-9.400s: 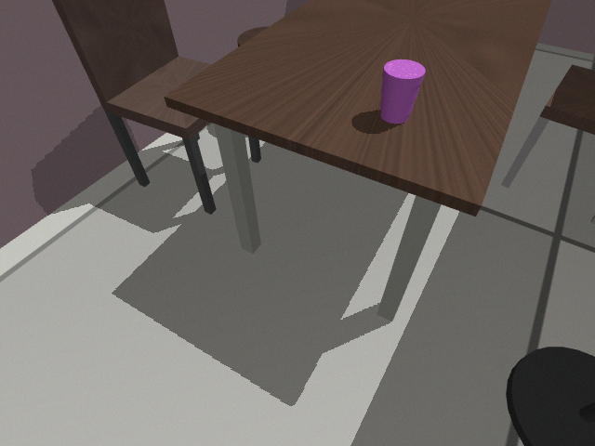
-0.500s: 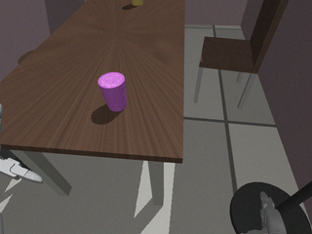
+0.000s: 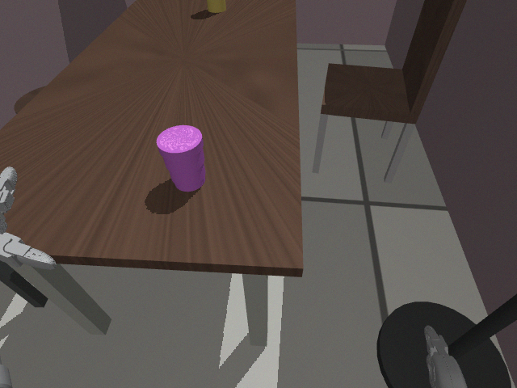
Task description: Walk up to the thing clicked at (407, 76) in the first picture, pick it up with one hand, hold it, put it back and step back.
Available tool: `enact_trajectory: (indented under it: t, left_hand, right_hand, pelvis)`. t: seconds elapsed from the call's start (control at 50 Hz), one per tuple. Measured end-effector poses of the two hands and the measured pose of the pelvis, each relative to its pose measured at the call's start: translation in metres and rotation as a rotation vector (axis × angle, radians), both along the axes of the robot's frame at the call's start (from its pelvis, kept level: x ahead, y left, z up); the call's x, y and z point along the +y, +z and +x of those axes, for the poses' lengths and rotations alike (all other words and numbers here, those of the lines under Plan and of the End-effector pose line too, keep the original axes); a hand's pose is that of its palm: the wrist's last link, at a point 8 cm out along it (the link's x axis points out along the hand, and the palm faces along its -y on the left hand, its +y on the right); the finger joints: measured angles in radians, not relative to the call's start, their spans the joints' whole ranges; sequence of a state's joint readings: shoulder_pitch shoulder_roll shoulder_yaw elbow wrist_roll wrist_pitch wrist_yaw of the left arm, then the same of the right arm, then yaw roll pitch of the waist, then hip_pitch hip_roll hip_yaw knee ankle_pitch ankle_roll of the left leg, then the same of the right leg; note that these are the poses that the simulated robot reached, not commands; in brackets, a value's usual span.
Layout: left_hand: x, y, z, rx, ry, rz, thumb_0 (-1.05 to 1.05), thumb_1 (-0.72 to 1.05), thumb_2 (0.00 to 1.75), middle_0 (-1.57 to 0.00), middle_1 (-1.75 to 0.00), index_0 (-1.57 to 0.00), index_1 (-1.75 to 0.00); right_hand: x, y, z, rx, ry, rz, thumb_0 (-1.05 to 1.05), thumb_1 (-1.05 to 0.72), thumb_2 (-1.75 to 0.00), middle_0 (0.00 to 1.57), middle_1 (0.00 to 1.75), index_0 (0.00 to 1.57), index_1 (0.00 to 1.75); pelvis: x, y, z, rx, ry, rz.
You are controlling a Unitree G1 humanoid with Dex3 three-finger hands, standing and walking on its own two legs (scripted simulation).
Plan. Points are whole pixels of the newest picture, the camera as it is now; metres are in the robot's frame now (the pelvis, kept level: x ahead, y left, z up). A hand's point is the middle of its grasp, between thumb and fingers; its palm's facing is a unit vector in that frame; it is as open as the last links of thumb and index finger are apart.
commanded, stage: go down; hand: left
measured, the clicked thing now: (185, 160) +0.55 +0.19 +0.03
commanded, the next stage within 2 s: none
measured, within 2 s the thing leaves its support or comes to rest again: neither
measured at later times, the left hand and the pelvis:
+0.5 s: hand (27, 176) +0.36 +0.36 +0.17, palm faces +0.14 -0.99 +0.02, open 17.7 cm; pelvis +0.00 +0.00 +0.00, yaw +0 degrees
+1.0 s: hand (26, 163) +0.39 +0.37 +0.17, palm faces +0.16 -0.99 +0.01, open 17.7 cm; pelvis +0.01 +0.00 -0.01, yaw +0 degrees
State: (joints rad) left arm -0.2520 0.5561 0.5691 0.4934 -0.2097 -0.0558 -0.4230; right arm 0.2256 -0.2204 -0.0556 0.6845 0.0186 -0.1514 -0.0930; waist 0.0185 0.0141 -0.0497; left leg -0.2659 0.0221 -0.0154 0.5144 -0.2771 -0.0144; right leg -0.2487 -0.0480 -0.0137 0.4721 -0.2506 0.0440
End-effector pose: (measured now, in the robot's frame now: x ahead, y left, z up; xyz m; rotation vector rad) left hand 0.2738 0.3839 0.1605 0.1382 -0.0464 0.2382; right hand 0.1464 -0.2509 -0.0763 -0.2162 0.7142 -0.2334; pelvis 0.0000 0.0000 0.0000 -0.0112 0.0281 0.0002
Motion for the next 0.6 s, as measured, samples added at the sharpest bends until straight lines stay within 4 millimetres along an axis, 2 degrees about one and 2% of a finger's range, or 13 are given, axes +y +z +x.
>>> enact_trajectory:
  t: [0.1,0.26,0.44,0.6]
  left_hand:
    - [0.01,0.004,0.007,0.007,-0.005,-0.044,-0.02,-0.55,0.1,-0.04,-0.04,-0.04,-0.05]
    - [0.016,0.015,0.031,0.043,-0.072,-0.117,-0.02,-0.57,0.1,-0.03,-0.04,-0.03,-0.05]
    - [0.022,0.009,0.054,0.08,-0.095,-0.175,-0.02,-0.58,0.09,-0.03,-0.04,-0.03,-0.05]
    - [0.028,0.008,0.07,0.078,-0.088,-0.168,-0.02,-0.58,0.08,-0.03,-0.04,-0.04,-0.04]
  right_hand:
    - [0.003,0.001,0.005,-0.011,0.018,-0.012,-0.01,0.53,-0.05,0.06,0.05,0.05,0.05]
    - [0.005,0.004,0.003,-0.036,0.033,-0.026,-0.01,0.54,-0.05,0.06,0.05,0.06,0.05]
    - [0.003,0.005,-0.01,-0.016,0.03,-0.06,-0.01,0.54,-0.05,0.06,0.05,0.06,0.05]
    - [-0.001,0.008,-0.005,-0.02,0.011,-0.092,-0.01,0.54,-0.05,0.06,0.05,0.06,0.05]
  pelvis:
    - [-0.002,0.0,-0.002,0.007,0.01,0.0]
    - [-0.004,0.0,-0.005,0.032,0.013,-0.001]
    - [-0.004,-0.001,-0.005,0.066,0.006,-0.002]
    - [-0.002,-0.003,-0.001,0.095,0.001,-0.008]
